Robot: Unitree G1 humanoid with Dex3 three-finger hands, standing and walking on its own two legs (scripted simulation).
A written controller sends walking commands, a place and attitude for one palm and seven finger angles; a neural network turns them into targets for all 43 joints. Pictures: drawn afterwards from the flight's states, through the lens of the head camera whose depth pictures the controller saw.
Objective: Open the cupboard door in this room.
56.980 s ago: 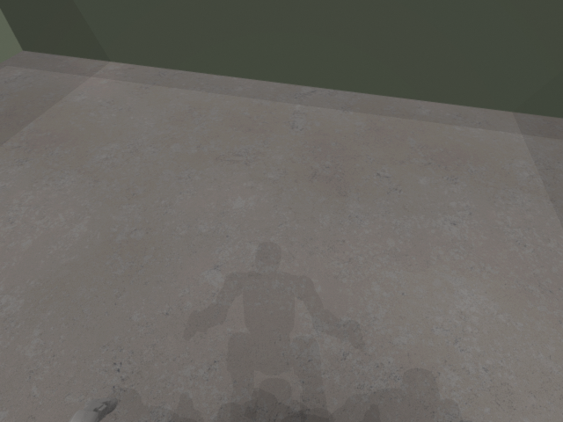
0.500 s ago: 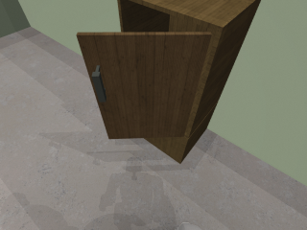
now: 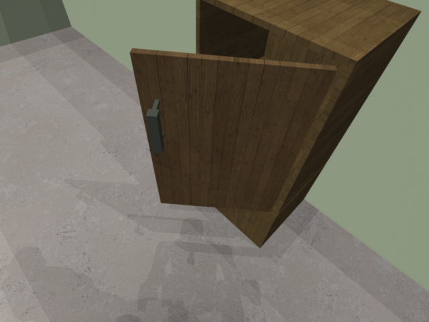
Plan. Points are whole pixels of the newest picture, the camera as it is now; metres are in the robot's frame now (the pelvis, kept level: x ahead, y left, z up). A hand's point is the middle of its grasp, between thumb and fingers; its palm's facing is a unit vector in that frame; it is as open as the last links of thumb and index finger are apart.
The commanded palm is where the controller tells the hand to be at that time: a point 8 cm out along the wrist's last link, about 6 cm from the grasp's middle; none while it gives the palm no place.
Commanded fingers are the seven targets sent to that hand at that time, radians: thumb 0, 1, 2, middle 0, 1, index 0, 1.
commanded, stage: come to a stop and stand still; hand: left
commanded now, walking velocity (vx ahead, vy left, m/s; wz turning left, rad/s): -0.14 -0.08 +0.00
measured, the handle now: (157, 126) +0.52 +0.19 +0.03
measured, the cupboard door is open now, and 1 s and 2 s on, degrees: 41 41 41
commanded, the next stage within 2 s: look again from close up in 0.84 s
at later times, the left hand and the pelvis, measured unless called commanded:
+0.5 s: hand out of the picture -0.07 +0.16 -0.18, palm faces +0.13 -0.98 -0.16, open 7.3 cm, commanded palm none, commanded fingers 0.00 0.90 0.90 -0.20 -0.30 -0.20 -0.30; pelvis -0.07 -0.01 +0.00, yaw +2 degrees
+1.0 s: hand out of the picture -0.08 +0.14 -0.18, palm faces +0.06 -0.99 -0.15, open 7.4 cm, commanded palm none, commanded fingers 0.00 0.90 0.90 -0.20 -0.30 -0.20 -0.30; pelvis -0.06 -0.01 +0.00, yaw +1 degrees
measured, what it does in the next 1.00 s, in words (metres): steps on the spot: left foot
